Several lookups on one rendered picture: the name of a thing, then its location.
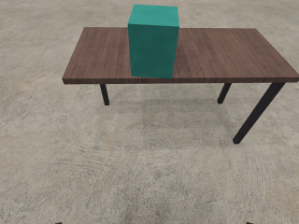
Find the table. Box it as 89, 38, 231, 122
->
62, 27, 299, 145

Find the carton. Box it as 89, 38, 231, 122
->
127, 4, 179, 79

